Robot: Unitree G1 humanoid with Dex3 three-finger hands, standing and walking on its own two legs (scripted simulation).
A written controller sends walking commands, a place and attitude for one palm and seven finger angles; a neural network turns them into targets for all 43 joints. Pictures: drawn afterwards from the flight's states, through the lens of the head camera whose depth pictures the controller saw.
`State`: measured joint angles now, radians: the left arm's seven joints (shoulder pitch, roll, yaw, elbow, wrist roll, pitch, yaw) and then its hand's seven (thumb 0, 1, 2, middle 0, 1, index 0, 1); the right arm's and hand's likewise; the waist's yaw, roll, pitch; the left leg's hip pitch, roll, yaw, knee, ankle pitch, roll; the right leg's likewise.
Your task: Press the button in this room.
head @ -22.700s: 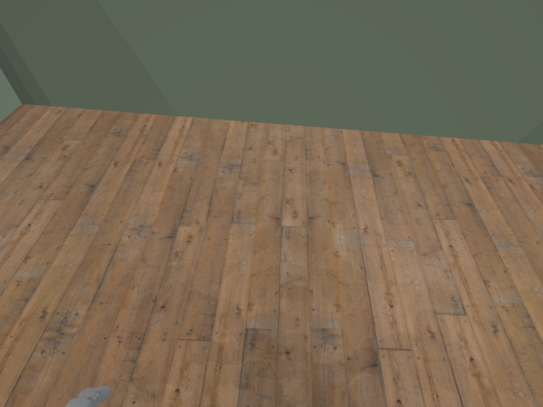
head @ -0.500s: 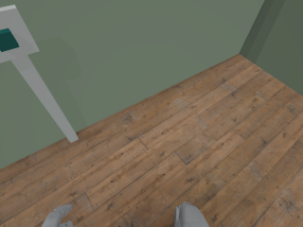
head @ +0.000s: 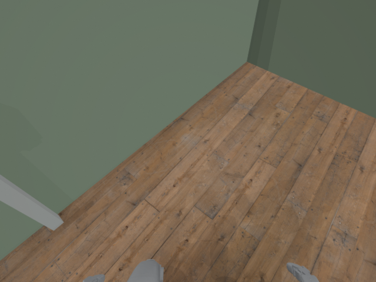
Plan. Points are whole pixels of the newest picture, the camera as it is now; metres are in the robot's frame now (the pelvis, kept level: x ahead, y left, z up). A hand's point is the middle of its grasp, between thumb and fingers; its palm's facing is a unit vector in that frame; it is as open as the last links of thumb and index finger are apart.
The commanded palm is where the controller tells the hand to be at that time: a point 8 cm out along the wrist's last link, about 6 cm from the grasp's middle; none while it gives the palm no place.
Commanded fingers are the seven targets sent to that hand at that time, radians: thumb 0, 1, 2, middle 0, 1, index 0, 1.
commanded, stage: turn to face it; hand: left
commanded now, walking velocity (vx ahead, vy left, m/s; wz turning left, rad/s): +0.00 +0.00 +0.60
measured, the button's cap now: out of the picture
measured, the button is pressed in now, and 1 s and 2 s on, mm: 0 0 0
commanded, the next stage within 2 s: take the last steps up to it in 1.66 s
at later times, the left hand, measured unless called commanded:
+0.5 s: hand out of the picture +0.07 +0.25 -0.16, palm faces +0.17 -0.95 -0.24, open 7.4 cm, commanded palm none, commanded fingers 0.00 0.90 0.90 -0.20 -0.30 -0.20 -0.30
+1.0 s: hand out of the picture -0.03 +0.19 -0.15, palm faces +0.47 -0.84 -0.26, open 7.3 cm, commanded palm none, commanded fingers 0.00 0.90 0.90 -0.20 -0.30 -0.20 -0.30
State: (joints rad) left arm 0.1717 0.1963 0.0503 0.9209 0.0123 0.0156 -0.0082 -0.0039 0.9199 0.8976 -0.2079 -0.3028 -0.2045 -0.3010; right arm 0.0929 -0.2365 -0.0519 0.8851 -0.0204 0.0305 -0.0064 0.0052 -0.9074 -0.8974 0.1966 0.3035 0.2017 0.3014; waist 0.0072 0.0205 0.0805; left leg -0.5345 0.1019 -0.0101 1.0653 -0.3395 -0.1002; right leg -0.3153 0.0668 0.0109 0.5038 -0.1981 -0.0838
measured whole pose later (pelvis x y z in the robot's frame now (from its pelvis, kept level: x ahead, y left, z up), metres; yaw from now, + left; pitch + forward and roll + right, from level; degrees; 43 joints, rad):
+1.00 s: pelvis -0.01 -0.02 +0.00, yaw +30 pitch -1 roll +2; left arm 0.18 0.19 0.03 0.91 0.02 0.02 0.01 0.00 0.91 0.90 -0.21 -0.30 -0.20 -0.30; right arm 0.16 -0.28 -0.09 0.95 -0.01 0.08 0.03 0.01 -0.91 -0.90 0.19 0.30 0.20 0.30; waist -0.02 0.00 0.10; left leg -0.42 0.06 0.03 0.95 -0.43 -0.09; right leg -0.21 -0.15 -0.22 0.55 -0.31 0.01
